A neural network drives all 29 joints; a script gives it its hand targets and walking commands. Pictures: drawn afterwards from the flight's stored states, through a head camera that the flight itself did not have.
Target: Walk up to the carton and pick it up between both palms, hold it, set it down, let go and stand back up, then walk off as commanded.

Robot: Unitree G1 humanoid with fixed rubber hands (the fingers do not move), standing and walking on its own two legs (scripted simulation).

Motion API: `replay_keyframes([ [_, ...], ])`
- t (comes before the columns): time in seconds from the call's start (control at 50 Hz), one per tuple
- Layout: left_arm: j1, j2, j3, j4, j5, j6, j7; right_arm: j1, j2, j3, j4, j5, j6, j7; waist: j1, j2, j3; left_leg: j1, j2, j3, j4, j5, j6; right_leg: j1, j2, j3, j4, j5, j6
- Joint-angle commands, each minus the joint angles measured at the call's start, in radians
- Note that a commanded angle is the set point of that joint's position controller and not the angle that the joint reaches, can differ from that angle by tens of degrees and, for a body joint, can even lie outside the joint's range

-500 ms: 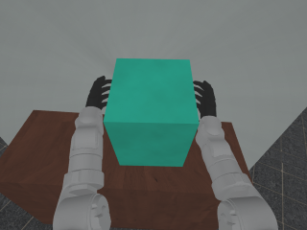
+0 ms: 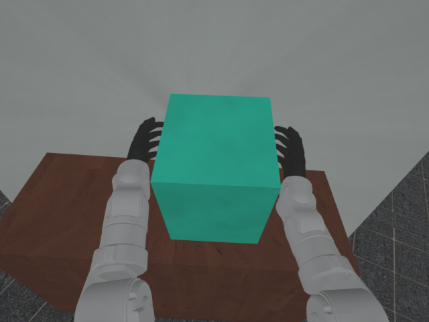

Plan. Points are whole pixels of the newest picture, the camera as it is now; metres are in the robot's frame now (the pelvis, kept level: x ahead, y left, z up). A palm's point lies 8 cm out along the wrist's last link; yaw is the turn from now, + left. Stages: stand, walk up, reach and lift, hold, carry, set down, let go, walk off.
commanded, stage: set down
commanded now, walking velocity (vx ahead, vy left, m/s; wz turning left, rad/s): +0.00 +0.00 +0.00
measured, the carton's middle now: (216, 173) +0.41 -0.02 +0.05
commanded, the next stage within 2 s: none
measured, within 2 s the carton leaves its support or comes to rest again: neither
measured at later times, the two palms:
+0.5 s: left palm (145, 161) +0.43 +0.13 +0.08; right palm (286, 166) +0.39 -0.16 +0.09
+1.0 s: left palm (146, 174) +0.42 +0.13 +0.04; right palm (282, 181) +0.38 -0.15 +0.06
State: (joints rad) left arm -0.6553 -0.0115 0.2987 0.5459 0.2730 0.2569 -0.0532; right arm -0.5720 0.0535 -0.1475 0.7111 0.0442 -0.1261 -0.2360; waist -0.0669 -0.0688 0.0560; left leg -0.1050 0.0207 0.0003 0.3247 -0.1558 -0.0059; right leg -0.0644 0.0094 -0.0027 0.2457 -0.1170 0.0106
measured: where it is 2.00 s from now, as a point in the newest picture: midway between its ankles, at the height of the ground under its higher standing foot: outside the picture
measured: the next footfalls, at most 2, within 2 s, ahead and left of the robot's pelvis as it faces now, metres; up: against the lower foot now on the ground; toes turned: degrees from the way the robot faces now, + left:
none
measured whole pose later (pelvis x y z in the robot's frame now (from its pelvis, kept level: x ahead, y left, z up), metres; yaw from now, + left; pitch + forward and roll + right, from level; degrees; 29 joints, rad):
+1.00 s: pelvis +0.03 +0.00 +0.00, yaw +0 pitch -1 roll -1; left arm -0.68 0.05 0.32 1.01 0.27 -0.10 -0.01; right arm -0.59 0.11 -0.32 1.00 -0.12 -0.32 -0.21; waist -0.07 -0.07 0.04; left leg -0.11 0.02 0.00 0.31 -0.19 -0.01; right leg -0.07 0.01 0.00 0.23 -0.15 0.01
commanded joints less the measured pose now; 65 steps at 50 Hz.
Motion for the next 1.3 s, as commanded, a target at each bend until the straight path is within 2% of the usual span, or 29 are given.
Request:
replay_keyframes([
  [0.0,-0.723,-0.58,-0.35,-0.005,-0.018,-0.144,-0.101,-0.74,0.537,0.233,-0.138,-0.171,-0.087,0.198,0.034,0.074,-0.456,0.087,-0.029,0.093,-0.089,0.005,0.005,0.148,0.013,-0.105,-0.021,0.011,0.035],
  [0.06,-0.785,-0.581,-0.354,0.009,-0.032,-0.192,-0.088,-0.731,0.574,0.215,-0.086,-0.197,-0.091,0.208,0.029,0.067,-0.489,0.068,-0.03,0.096,-0.092,-0.002,0.01,0.151,0.008,-0.096,-0.013,0.031,0.04],
  [0.08,-0.796,-0.583,-0.349,0.008,-0.034,-0.209,-0.085,-0.732,0.585,0.215,-0.083,-0.2,-0.096,0.212,0.042,0.071,-0.506,0.065,-0.03,0.1,-0.09,0.008,0.009,0.154,0.008,-0.09,-0.009,0.04,0.039],
  [0.14,-0.805,-0.588,-0.347,0.039,-0.042,-0.244,-0.078,-0.726,0.604,0.202,-0.047,-0.219,-0.103,0.216,0.036,0.07,-0.526,0.049,-0.031,0.1,-0.089,0.028,0.006,0.165,0.007,-0.088,0.004,0.09,0.043],
  [0.16,-0.805,-0.588,-0.342,0.052,-0.04,-0.258,-0.078,-0.718,0.619,0.201,-0.027,-0.222,-0.105,0.215,0.028,0.064,-0.538,0.051,-0.029,0.096,-0.084,0.043,0.007,0.179,0.001,-0.082,0.006,0.122,0.042],
  [0.18,-0.797,-0.597,-0.342,0.057,-0.038,-0.267,-0.076,-0.709,0.624,0.204,-0.019,-0.223,-0.11,0.214,0.035,0.074,-0.545,0.044,-0.032,0.1,-0.081,0.066,0.003,0.194,0.003,-0.078,0.017,0.164,0.043],
  [0.22,-0.787,-0.597,-0.341,0.068,-0.039,-0.29,-0.077,-0.684,0.642,0.213,-0.003,-0.23,-0.118,0.212,0.028,0.067,-0.558,0.032,-0.033,0.099,-0.074,0.102,-0.001,0.223,0.0,-0.072,0.031,0.241,0.046],
  [0.24,-0.761,-0.602,-0.33,0.087,-0.033,-0.299,-0.078,-0.685,0.651,0.234,-0.019,-0.227,-0.122,0.21,0.036,0.065,-0.569,0.027,-0.034,0.1,-0.071,0.124,-0.002,0.241,-0.003,-0.067,0.041,0.295,0.048],
  [0.32,-0.716,-0.601,-0.317,0.106,-0.016,-0.321,-0.084,-0.629,0.67,0.251,0.028,-0.225,-0.13,0.199,0.035,0.065,-0.558,0.018,-0.035,0.091,-0.061,0.203,-0.008,0.292,-0.008,-0.055,0.061,0.454,0.054],
  [0.42,-0.699,-0.593,-0.314,0.128,-0.015,-0.338,-0.096,-0.591,0.659,0.245,0.058,-0.231,-0.139,0.184,0.016,0.073,-0.538,0.032,-0.032,0.083,-0.05,0.266,-0.017,0.29,-0.002,-0.062,0.061,0.506,0.052],
  [0.48,-0.687,-0.607,-0.314,0.135,-0.011,-0.355,-0.091,-0.603,0.67,0.258,0.045,-0.226,-0.161,0.18,0.027,0.086,-0.571,0.033,-0.034,0.083,-0.034,0.327,-0.026,0.293,0.001,-0.06,0.07,0.565,0.049],
  [0.5,-0.682,-0.615,-0.324,0.132,-0.016,-0.366,-0.09,-0.608,0.675,0.266,0.042,-0.228,-0.168,0.177,0.018,0.084,-0.583,0.037,-0.031,0.078,-0.025,0.345,-0.027,0.288,0.0,-0.059,0.07,0.578,0.046],
  [0.52,-0.707,-0.615,-0.335,0.133,-0.027,-0.38,-0.087,-0.613,0.672,0.258,0.046,-0.233,-0.178,0.177,0.006,0.088,-0.596,0.035,-0.029,0.076,-0.022,0.348,-0.029,0.281,0.002,-0.062,0.068,0.563,0.042],
  [0.6,-0.689,-0.623,-0.328,0.179,-0.018,-0.415,-0.079,-0.635,0.683,0.264,0.043,-0.242,-0.208,0.175,0.013,0.092,-0.612,0.02,-0.028,0.076,-0.015,0.364,-0.029,0.275,0.001,-0.057,0.071,0.571,0.038],
  [0.64,-0.702,-0.618,-0.317,0.194,-0.011,-0.43,-0.077,-0.635,0.684,0.237,0.062,-0.262,-0.214,0.175,0.011,0.096,-0.596,0.009,-0.026,0.076,-0.021,0.326,-0.027,0.245,0.0,-0.061,0.056,0.513,0.033],
  [0.66,-0.707,-0.61,-0.312,0.221,-0.007,-0.433,-0.078,-0.617,0.673,0.215,0.092,-0.273,-0.214,0.175,0.0,0.102,-0.566,0.006,-0.024,0.079,-0.03,0.295,-0.025,0.228,-0.001,-0.062,0.048,0.476,0.032],
  [0.74,-0.697,-0.567,-0.261,0.288,0.02,-0.425,-0.09,-0.601,0.657,0.143,0.144,-0.311,-0.203,0.178,0.003,0.071,-0.465,-0.03,-0.022,0.091,-0.062,0.184,-0.003,0.193,-0.009,-0.063,0.023,0.353,0.034],
  [0.82,-0.754,-0.551,-0.244,0.305,0.015,-0.446,-0.092,-0.626,0.66,0.078,0.167,-0.35,-0.213,0.183,-0.005,0.082,-0.46,-0.06,-0.021,0.095,-0.066,0.147,-0.006,0.162,-0.009,-0.061,0.023,0.291,0.029],
  [0.96,-0.809,-0.564,-0.234,0.34,-0.004,-0.519,-0.071,-0.677,0.684,0.044,0.189,-0.402,-0.263,0.192,-0.008,0.106,-0.56,-0.104,-0.013,0.097,-0.038,0.185,-0.024,0.145,-0.009,-0.064,0.054,0.32,0.023],
  [1.06,-0.818,-0.537,-0.205,0.387,0.005,-0.545,-0.069,-0.638,0.685,-0.001,0.259,-0.436,-0.271,0.191,-0.021,0.091,-0.545,-0.132,-0.011,0.096,-0.035,0.178,-0.022,0.139,-0.013,-0.066,0.058,0.329,0.023],
  [1.12,-0.773,-0.514,-0.159,0.443,0.035,-0.54,-0.081,-0.606,0.686,-0.032,0.298,-0.451,-0.265,0.187,-0.013,0.077,-0.504,-0.155,-0.015,0.103,-0.043,0.149,-0.014,0.154,-0.021,-0.059,0.063,0.341,0.03],
  [1.14,-0.788,-0.513,-0.154,0.428,0.032,-0.543,-0.082,-0.611,0.691,-0.038,0.291,-0.456,-0.266,0.187,-0.017,0.077,-0.515,-0.157,-0.017,0.106,-0.046,0.152,-0.016,0.152,-0.018,-0.064,0.062,0.34,0.03],
  [1.22,-0.758,-0.501,-0.125,0.461,0.05,-0.547,-0.086,-0.591,0.688,-0.055,0.318,-0.46,-0.276,0.184,-0.011,0.077,-0.529,-0.154,-0.014,0.105,-0.031,0.205,-0.024,0.163,-0.015,-0.063,0.074,0.402,0.03],
  [1.24,-0.759,-0.502,-0.131,0.455,0.052,-0.549,-0.086,-0.574,0.684,-0.061,0.333,-0.468,-0.277,0.183,-0.022,0.081,-0.524,-0.153,-0.015,0.102,-0.029,0.214,-0.024,0.162,-0.018,-0.067,0.076,0.413,0.03],
  [1.26,-0.759,-0.493,-0.122,0.453,0.052,-0.553,-0.089,-0.577,0.695,-0.051,0.33,-0.463,-0.279,0.183,-0.011,0.074,-0.529,-0.16,-0.017,0.104,-0.024,0.224,-0.024,0.173,-0.016,-0.062,0.086,0.443,0.032],
  [1.28,-0.763,-0.492,-0.121,0.453,0.053,-0.555,-0.09,-0.584,0.689,-0.061,0.324,-0.467,-0.285,0.182,-0.015,0.081,-0.541,-0.17,-0.016,0.101,-0.02,0.23,-0.027,0.175,-0.018,-0.063,0.09,0.456,0.029],
])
